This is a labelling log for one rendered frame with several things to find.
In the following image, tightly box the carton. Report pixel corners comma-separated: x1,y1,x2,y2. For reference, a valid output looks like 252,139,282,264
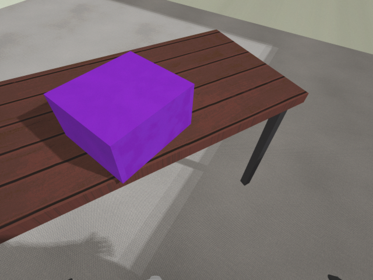
44,51,195,184

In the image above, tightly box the table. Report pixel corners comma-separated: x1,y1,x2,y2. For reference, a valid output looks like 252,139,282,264
0,29,309,244

